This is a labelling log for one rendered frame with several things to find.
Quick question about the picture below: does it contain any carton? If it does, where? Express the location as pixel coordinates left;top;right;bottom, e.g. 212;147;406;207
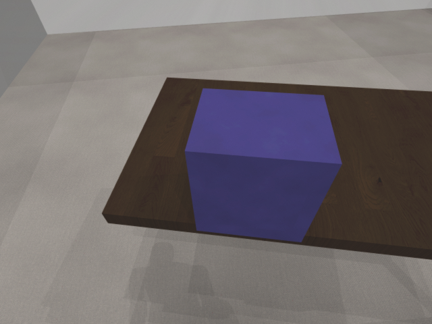
185;88;342;242

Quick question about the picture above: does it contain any table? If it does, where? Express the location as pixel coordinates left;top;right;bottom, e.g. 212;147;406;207
102;78;432;260

